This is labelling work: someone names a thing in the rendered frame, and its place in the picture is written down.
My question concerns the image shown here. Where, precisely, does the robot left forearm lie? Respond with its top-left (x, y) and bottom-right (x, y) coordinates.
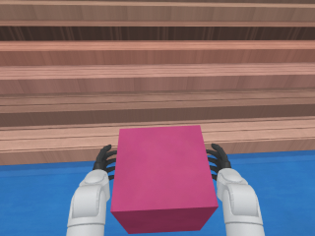
top-left (66, 169), bottom-right (110, 236)

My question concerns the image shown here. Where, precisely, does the robot left hand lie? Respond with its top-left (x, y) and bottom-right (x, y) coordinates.
top-left (93, 145), bottom-right (117, 181)

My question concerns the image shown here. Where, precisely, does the robot right hand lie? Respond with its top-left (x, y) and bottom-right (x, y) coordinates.
top-left (206, 143), bottom-right (231, 181)

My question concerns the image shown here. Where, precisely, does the carton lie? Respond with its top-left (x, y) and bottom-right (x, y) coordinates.
top-left (110, 125), bottom-right (219, 234)

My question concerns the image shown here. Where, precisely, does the robot right forearm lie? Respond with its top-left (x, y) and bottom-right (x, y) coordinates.
top-left (217, 168), bottom-right (265, 236)

